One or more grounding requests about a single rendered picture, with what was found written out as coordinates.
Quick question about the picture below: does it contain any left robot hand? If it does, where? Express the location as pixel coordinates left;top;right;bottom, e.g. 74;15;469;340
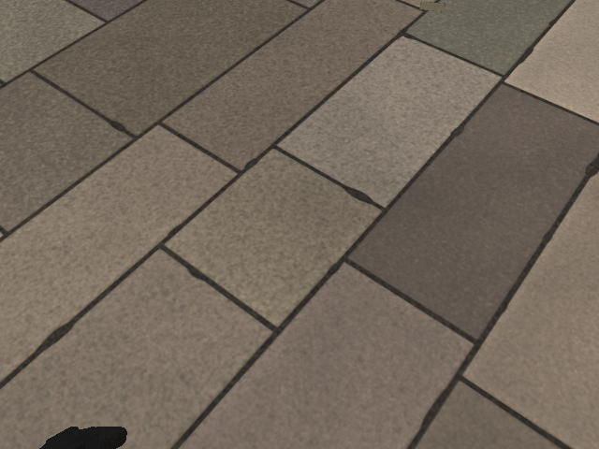
39;427;127;449

